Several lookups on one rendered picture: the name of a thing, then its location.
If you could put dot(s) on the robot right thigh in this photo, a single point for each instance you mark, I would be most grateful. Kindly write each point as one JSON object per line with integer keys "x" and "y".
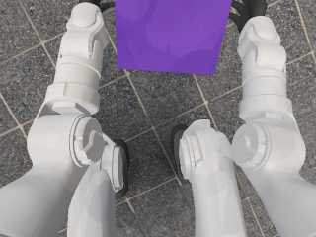
{"x": 218, "y": 207}

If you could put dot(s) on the carton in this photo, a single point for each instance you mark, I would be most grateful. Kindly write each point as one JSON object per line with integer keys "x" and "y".
{"x": 177, "y": 36}

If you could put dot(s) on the right robot hand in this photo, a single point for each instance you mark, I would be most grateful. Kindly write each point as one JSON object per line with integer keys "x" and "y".
{"x": 250, "y": 9}

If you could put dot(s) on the right robot upper arm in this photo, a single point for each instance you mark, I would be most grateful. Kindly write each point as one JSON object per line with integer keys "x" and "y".
{"x": 271, "y": 157}

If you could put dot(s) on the right robot forearm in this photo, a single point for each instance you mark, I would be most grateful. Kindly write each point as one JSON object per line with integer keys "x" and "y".
{"x": 264, "y": 94}

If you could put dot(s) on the left robot upper arm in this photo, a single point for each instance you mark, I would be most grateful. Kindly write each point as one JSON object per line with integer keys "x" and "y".
{"x": 61, "y": 147}

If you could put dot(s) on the left robot hand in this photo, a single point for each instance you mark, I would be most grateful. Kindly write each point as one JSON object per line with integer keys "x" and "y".
{"x": 102, "y": 6}

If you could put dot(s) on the left robot foot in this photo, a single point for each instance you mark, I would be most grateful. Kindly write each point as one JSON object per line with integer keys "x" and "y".
{"x": 125, "y": 166}

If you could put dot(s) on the left robot forearm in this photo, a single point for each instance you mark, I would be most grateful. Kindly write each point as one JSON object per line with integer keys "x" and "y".
{"x": 79, "y": 65}

